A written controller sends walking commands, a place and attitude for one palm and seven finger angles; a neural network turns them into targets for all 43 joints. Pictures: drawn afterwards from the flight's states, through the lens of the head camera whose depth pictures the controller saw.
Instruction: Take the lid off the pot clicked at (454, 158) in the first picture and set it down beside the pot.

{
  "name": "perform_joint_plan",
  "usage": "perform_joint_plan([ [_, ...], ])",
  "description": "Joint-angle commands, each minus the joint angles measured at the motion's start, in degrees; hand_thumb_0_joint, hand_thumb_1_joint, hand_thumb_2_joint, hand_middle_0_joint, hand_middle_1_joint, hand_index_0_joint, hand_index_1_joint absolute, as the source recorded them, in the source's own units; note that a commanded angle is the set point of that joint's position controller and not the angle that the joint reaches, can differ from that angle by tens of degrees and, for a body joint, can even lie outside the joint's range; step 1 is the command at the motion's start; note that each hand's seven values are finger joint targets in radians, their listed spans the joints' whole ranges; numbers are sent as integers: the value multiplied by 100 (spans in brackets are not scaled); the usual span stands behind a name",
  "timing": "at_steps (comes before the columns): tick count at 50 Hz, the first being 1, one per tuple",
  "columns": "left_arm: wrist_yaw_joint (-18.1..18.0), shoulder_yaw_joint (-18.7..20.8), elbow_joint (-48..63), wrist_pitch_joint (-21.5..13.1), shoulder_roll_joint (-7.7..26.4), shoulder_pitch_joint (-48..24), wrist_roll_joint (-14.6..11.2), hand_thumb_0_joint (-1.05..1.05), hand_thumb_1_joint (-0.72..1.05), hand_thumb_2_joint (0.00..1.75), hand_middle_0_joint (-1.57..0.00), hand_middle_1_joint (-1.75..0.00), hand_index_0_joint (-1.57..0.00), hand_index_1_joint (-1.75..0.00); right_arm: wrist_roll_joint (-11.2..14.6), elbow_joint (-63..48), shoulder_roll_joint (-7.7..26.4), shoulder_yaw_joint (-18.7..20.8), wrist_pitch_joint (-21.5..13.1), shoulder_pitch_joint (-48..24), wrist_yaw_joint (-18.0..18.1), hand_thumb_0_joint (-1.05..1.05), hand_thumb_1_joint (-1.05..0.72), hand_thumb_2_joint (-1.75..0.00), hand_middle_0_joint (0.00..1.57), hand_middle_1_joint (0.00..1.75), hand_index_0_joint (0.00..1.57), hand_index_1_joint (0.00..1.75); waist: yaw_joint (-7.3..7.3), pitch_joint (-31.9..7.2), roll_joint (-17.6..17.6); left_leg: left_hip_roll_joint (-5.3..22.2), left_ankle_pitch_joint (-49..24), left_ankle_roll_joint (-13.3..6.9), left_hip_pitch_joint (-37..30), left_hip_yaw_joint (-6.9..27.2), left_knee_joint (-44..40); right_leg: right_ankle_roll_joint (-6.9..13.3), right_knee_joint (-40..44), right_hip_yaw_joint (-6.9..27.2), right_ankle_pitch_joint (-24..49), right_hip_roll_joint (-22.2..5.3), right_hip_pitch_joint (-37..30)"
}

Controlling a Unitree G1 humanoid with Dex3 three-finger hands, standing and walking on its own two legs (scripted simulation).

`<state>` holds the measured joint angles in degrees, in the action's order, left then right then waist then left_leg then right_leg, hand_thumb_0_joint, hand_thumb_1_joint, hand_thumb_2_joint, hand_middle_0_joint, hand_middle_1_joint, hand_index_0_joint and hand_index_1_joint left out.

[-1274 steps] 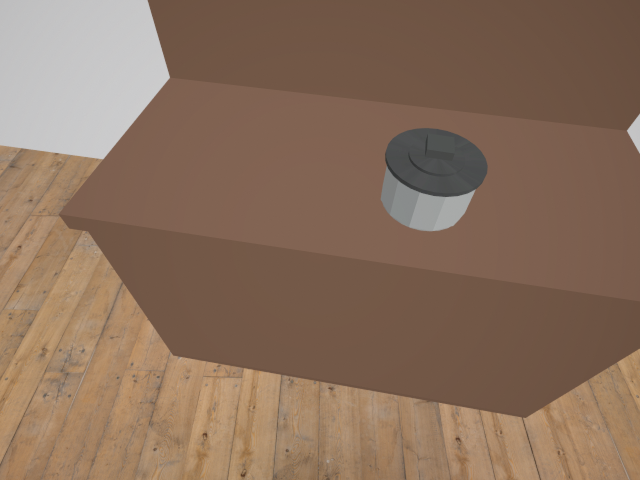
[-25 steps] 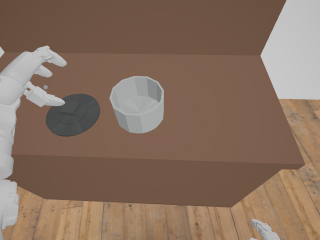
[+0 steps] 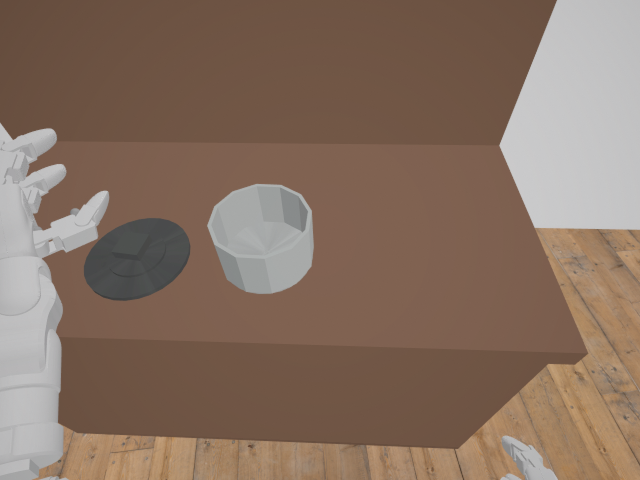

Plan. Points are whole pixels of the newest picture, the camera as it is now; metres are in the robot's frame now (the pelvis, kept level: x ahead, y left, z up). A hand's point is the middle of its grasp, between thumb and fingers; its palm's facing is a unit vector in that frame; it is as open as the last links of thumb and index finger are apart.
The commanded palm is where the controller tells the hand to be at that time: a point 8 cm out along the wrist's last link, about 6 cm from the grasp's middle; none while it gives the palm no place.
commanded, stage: draw the hand back to the body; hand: left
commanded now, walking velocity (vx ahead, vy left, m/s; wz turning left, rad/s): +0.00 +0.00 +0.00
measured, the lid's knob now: (132, 245) +0.46 +0.35 -0.01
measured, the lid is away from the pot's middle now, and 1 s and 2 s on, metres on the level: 0.22 0.22 0.22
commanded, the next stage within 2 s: step back with the hand held close in 1.20 s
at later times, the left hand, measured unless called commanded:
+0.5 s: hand (59, 277) +0.27 +0.27 +0.17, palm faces +0.48 -0.83 -0.27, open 7.6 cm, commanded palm +0.21 +0.30 +0.18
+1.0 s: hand (45, 364) +0.19 +0.25 +0.16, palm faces +0.41 -0.83 -0.37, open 7.4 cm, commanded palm +0.12 +0.28 +0.18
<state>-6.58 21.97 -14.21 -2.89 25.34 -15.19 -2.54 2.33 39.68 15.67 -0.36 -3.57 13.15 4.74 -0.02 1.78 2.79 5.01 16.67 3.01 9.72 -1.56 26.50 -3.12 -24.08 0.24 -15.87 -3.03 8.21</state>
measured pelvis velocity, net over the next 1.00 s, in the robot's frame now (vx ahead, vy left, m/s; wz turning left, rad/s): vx -0.01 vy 0.00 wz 0.00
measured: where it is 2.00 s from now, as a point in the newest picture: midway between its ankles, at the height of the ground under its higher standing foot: outside the picture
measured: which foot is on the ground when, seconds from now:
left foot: down 0.00-1.00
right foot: down 0.00-1.00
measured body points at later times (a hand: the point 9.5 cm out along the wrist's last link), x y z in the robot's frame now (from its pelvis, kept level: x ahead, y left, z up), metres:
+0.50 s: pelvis -0.01 +0.00 +0.00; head -0.01 -0.02 +0.45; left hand +0.24 +0.32 +0.18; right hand +0.19 -0.23 -0.09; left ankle -0.03 +0.15 -0.74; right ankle -0.04 -0.16 -0.74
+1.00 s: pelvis -0.01 +0.00 +0.00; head -0.02 -0.02 +0.45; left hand +0.16 +0.29 +0.18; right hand +0.19 -0.21 -0.08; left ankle -0.03 +0.15 -0.74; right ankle -0.04 -0.16 -0.74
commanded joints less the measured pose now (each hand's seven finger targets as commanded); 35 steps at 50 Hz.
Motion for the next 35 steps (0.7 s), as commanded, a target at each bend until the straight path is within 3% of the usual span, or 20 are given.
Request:
perform_joint_plan([
  [1, -89, 491, 1560, -376, 1591, -1329, -29, 0, 56, 74, -24, -56, -24, -56, 17, -807, 664, 266, -341, -546, 24, 0, -90, -90, 20, 30, 20, 30, 38, -1427, -68, -315, -2318, -484, -844, -418, -103, 373, 73, -513, 2730, 221, -321],
  [2, -76, 461, 1689, -389, 1485, -1206, -24, 0, 58, 75, -24, -54, -24, -54, 5, -870, 626, 249, -339, -582, 27, 0, -90, -90, 20, 30, 20, 30, 71, -1587, 52, -359, -2375, -490, -871, -438, -154, 359, 86, -498, 2744, 253, -375],
  [5, -66, 415, 1959, -377, 1356, -1017, -67, 0, 65, 78, -23, -49, -23, -49, 7, -902, 589, 229, -352, -705, 28, 0, -90, -90, 20, 30, 20, 30, 101, -1408, 90, -336, -2305, -473, -906, -431, -154, 364, 104, -518, 2664, 227, -316],
  [6, -82, 505, 2069, -414, 1451, -988, -71, 0, 67, 79, -23, -48, -23, -48, -6, -887, 587, 240, -374, -725, 27, 0, -90, -90, 20, 30, 20, 30, 80, -1324, -1, -330, -2209, -471, -912, -437, -157, 358, 150, -492, 2627, 218, -308],
  [7, -81, 525, 2208, -430, 1395, -865, -72, 0, 69, 80, -23, -46, -23, -46, -19, -936, 561, 224, -390, -759, 32, 0, -90, -90, 20, 30, 20, 30, 117, -1475, 63, -354, -2271, -476, -946, -439, -202, 356, 143, -497, 2639, 251, -372],
  [10, -56, 465, 2123, -358, 1163, -361, -127, 0, 75, 83, -22, -41, -22, -41, -24, -952, 532, 213, -370, -828, 32, 0, -90, -90, 20, 30, 20, 30, 141, -1190, -208, -322, -2144, -468, -874, -451, -212, 341, 192, -523, 2547, 232, -284],
  [12, -36, 383, 2393, -413, 1092, -467, -136, 0, 79, 85, -21, -38, -21, -38, -25, -994, 499, 189, -398, -912, 43, 0, -90, -90, 20, 30, 20, 30, 115, -1179, 23, -350, -2008, -458, -916, -466, -281, 342, 256, -485, 2369, 254, -256],
  [16, -61, 566, 2763, -442, 1168, 37, -158, 0, 88, 89, -20, -32, -20, -32, -60, -1004, 483, 188, -472, -968, 35, 0, -90, -90, 20, 30, 20, 30, 176, -1165, 18, -323, -2033, -445, -982, -432, -263, 355, 279, -481, 2389, 219, -328],
  [17, -44, 427, 2949, -457, 985, 22, -143, 0, 90, 90, -20, -30, -20, -30, -68, -1045, 446, 170, -493, -1006, 38, 0, -90, -90, 20, 30, 20, 30, 171, -1267, 155, -352, -2064, -446, -1030, -457, -297, 353, 288, -480, 2365, 261, -328],
  [20, -53, 370, 2951, -416, 818, 414, -163, 0, 90, 90, -20, -30, -20, -30, -84, -1041, 439, 164, -530, -1031, 30, 0, -90, -90, 20, 30, 20, 30, 192, -1018, 33, -318, -1934, -434, -951, -427, -320, 356, 321, -511, 2230, 233, -252],
  [21, -66, 499, 3050, -442, 956, 534, -183, 0, 90, 90, -20, -30, -20, -30, -83, -1025, 464, 180, -545, -1037, 28, 0, -90, -90, 20, 30, 20, 30, 185, -1001, -116, -309, -1900, -431, -935, -401, -324, 354, 338, -496, 2215, 228, -296],
  [22, -48, 400, 3375, -479, 834, 494, -156, 0, 90, 90, -20, -30, -20, -30, -89, -1079, 420, 165, -565, -1090, 32, 0, -90, -90, 20, 30, 20, 30, 207, -1194, 183, -338, -1970, -434, -1031, -439, -346, 357, 335, -472, 2223, 253, -325],
  [23, -56, 435, 3370, -465, 818, 767, -163, 0, 90, 90, -20, -30, -20, -30, -107, -1077, 409, 166, -585, -1081, 26, 0, -90, -90, 20, 30, 20, 30, 239, -1111, 252, -324, -1992, -427, -1005, -417, -325, 363, 326, -492, 2243, 230, -321],
  [25, -48, 317, 3409, -435, 663, 1013, -160, 0, 90, 90, -20, -30, -20, -30, -114, -1079, 403, 160, -597, -1101, 19, 0, -90, -90, 20, 30, 20, 30, 232, -984, 72, -303, -1950, -420, -966, -412, -343, 357, 341, -512, 2178, 232, -270],
  [26, -63, 413, 3575, -462, 802, 1049, -176, 0, 90, 90, -20, -30, -20, -30, -115, -1070, 431, 173, -612, -1111, 16, 0, -90, -90, 20, 30, 20, 30, 209, -956, -97, -283, -1866, -411, -949, -380, -358, 357, 353, -503, 2107, 229, -293],
  [27, -51, 330, 3837, -500, 694, 1004, -145, 0, 90, 90, -20, -30, -20, -30, -129, -1115, 396, 155, -634, -1156, 20, 0, -90, -90, 20, 30, 20, 30, 234, -1093, 154, -315, -1884, -415, -986, -397, -392, 361, 356, -489, 2074, 256, -318],
  [29, -54, 280, 3851, -472, 584, 1417, -148, 0, 90, 90, -20, -30, -20, -30, -139, -1107, 370, 147, -665, -1164, 22, 0, -90, -90, 20, 30, 20, 30, 267, -918, 280, -297, -1846, -396, -953, -389, -380, 367, 359, -508, 2001, 222, -252],
  [31, -56, 362, 3720, -445, 649, 1714, -171, 0, 90, 90, -20, -30, -20, -30, -135, -1076, 408, 158, -641, -1146, 23, 0, -90, -90, 20, 30, 20, 30, 242, -673, -103, -267, -1655, -389, -806, -349, -410, 359, 391, -512, 1833, 223, -204],
  [32, -35, 232, 4150, -504, 530, 1554, -138, 0, 90, 90, -20, -30, -20, -30, -145, -1154, 366, 140, -662, -1202, 18, 0, -90, -90, 20, 30, 20, 30, 255, -873, 189, -302, -1653, -393, -885, -366, -446, 364, 407, -487, 1780, 246, -232],
  [35, -41, 260, 4308, -494, 502, 2133, -135, 0, 90, 90, -20, -30, -20, -30, -172, -1168, 343, 136, -707, -1203, 18, 0, -90, -90, 20, 30, 20, 30, 305, -820, 75, -275, -1735, -394, -875, -339, -391, 361, 387, -511, 1839, 218, -231],
])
